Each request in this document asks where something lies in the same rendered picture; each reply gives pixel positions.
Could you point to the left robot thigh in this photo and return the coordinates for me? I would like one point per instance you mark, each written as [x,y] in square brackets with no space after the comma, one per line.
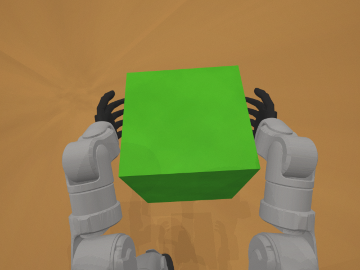
[151,261]

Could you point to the left robot foot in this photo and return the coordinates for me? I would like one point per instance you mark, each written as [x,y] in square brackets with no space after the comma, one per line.
[169,261]

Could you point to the robot right upper arm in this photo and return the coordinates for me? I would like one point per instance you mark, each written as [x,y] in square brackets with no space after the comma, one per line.
[280,251]

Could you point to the left robot forearm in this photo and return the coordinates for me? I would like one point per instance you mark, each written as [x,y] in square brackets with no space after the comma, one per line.
[89,179]

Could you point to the left robot hand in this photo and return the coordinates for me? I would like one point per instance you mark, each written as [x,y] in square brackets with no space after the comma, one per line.
[104,111]

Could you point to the right robot hand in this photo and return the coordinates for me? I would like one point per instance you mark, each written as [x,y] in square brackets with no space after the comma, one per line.
[266,108]

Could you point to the carton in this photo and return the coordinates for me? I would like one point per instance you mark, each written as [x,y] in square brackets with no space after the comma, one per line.
[186,135]

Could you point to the robot left upper arm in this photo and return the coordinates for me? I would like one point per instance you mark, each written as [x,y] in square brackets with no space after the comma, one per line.
[107,252]

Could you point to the right robot forearm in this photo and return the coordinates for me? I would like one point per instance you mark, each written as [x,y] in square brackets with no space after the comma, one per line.
[290,172]

